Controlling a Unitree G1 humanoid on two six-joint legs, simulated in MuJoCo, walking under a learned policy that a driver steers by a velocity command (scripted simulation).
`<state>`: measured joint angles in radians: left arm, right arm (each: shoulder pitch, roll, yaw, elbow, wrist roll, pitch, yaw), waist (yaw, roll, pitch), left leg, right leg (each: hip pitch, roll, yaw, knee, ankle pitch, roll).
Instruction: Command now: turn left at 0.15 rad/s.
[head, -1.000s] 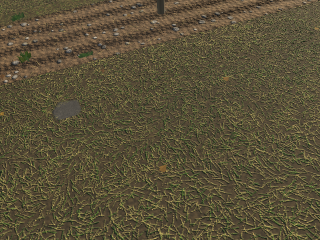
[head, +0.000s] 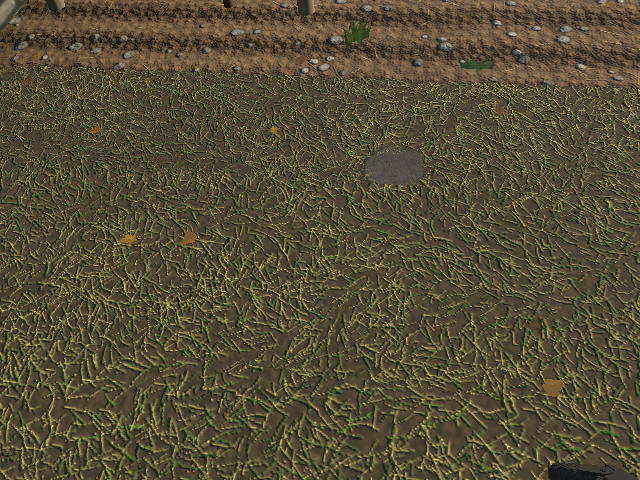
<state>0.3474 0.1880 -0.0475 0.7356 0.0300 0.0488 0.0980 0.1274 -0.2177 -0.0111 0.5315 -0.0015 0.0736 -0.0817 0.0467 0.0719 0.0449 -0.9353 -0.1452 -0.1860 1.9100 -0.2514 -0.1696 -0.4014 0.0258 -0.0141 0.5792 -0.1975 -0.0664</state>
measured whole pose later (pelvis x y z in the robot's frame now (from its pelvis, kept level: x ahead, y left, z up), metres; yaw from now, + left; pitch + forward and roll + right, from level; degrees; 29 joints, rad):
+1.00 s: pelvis +0.07 -0.02 +0.01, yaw -20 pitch +3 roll +2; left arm 0.29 0.24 0.05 0.65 -0.01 0.03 0.05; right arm 0.09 -0.26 -0.07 0.64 -0.02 -0.01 -0.05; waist 0.03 0.04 0.00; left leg -0.71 0.03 -0.10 0.99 -0.11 -0.08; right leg -0.31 0.09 0.12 0.51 -0.25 -0.08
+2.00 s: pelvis +0.31 -0.04 +0.00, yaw -13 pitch +3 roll -1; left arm 0.19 0.30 0.07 0.74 0.00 -0.01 0.03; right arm 0.15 -0.28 -0.06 0.57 0.01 0.01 0.02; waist 0.01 -0.02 0.06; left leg -0.44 -0.09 -0.04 0.57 -0.18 0.08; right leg -0.51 -0.01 0.05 1.23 -0.48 0.05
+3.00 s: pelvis +0.79 +0.01 -0.16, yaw -9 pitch +3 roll -3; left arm 0.57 0.27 0.08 0.88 -0.04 -0.03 0.04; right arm -0.01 -0.25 -0.05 0.70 -0.01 -0.11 0.07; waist 0.13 0.01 0.01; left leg -0.41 0.06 -0.06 0.55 -0.19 -0.04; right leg -0.18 -0.03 0.27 1.49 -0.82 0.04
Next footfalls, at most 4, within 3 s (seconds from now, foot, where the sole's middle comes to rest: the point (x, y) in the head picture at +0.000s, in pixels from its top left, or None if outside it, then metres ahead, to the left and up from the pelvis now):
0.24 left None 0.06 0.16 -0.77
0.72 right None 0.08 -0.10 -0.77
1.22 left None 0.29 0.04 -0.77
1.52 right None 0.16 -0.15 -0.77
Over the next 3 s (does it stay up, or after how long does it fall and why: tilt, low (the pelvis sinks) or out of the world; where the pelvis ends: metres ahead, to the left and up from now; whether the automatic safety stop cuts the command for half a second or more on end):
stays up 0.79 0.01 -0.16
